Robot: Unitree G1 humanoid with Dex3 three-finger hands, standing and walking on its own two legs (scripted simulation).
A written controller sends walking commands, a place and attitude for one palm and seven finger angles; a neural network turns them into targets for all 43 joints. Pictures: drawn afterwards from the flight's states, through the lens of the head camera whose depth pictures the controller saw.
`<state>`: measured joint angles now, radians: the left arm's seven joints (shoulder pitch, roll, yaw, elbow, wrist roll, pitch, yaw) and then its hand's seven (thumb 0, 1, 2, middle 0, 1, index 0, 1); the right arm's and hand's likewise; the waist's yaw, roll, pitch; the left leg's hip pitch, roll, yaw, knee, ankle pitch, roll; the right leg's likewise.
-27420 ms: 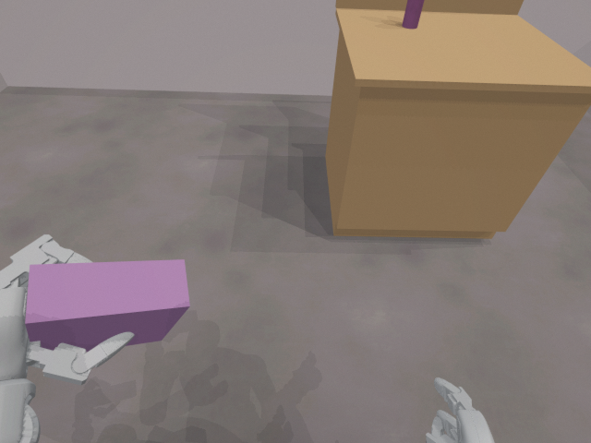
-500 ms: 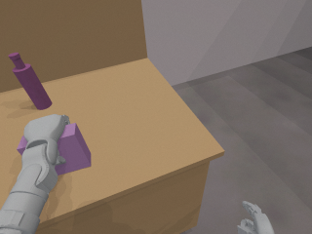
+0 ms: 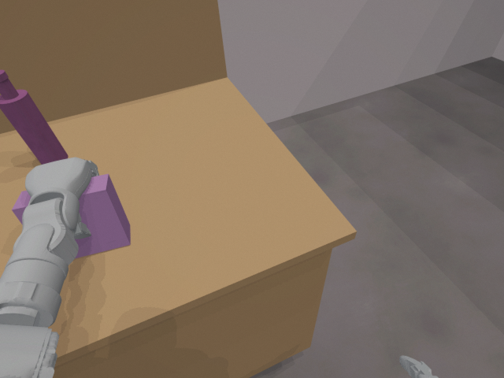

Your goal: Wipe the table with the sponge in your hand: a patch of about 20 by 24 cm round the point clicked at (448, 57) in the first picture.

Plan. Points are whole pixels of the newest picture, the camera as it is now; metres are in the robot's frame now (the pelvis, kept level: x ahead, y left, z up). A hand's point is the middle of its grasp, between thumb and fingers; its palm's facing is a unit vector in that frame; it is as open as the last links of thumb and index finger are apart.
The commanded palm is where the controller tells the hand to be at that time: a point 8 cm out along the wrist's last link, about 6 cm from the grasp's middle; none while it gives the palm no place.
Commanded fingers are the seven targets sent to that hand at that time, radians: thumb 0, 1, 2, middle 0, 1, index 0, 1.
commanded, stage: wipe forward along the middle lane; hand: left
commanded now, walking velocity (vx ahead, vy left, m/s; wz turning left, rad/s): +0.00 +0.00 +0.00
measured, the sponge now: (84, 228) +0.34 +0.34 +0.06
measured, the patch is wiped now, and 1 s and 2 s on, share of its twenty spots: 1.00 1.00 1.00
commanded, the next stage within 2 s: slide back across to the first lane in 0.44 s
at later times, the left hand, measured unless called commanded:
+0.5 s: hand (71, 182) +0.40 +0.37 +0.11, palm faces -0.12 -0.02 -0.99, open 9.6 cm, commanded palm +0.39 +0.37 +0.14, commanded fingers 0.00 0.10 1.30 -1.20 -1.60 -1.20 -1.60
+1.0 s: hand (45, 184) +0.40 +0.41 +0.11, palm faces -0.09 -0.03 -1.00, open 9.6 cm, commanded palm +0.37 +0.41 +0.17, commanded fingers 0.00 0.10 1.30 -1.20 -1.60 -1.20 -1.60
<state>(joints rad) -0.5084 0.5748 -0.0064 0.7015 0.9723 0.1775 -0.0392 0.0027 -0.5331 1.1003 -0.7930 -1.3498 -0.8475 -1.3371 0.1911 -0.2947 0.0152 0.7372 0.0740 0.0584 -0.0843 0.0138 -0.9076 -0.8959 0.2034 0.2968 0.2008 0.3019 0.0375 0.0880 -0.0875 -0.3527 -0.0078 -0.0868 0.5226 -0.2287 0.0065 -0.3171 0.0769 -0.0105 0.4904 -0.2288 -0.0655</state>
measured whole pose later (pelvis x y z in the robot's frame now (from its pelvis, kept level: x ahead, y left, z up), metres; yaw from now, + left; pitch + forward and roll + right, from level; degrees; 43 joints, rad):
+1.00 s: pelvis +0.03 +0.05 +0.01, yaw +0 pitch +5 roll -2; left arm -0.57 0.64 0.06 0.74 1.01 0.16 -0.04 0.00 -0.52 1.11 -0.77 -1.37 -0.82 -1.38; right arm 0.18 -0.28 0.02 0.69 0.07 0.09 -0.06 0.01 -0.91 -0.90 0.20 0.30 0.20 0.30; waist 0.02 0.05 -0.08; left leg -0.33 -0.05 -0.06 0.48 -0.24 0.05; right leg -0.27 0.03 0.02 0.40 -0.23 -0.01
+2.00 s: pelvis +0.04 +0.05 +0.00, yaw +0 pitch +3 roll -2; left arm -0.11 0.64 0.10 0.23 0.90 0.25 -0.03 0.00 -0.45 1.07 -0.71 -1.41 -0.76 -1.44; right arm 0.14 -0.28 0.02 0.66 0.06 0.11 -0.02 0.01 -0.91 -0.90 0.20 0.30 0.20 0.30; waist 0.06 0.09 -0.07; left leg -0.27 -0.06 -0.06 0.50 -0.28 0.06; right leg -0.20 0.02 0.01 0.41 -0.26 0.00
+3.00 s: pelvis +0.04 +0.05 +0.00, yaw -1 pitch +0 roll -2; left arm 0.29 0.55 0.08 -0.26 0.88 0.40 0.01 0.03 -0.45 1.06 -0.71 -1.42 -0.76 -1.44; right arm 0.08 -0.26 0.05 0.65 0.05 0.06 -0.01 0.02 -0.91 -0.90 0.20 0.30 0.20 0.30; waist 0.11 0.11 -0.07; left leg -0.22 -0.05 -0.05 0.52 -0.29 0.05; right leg -0.17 0.03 0.02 0.44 -0.27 0.00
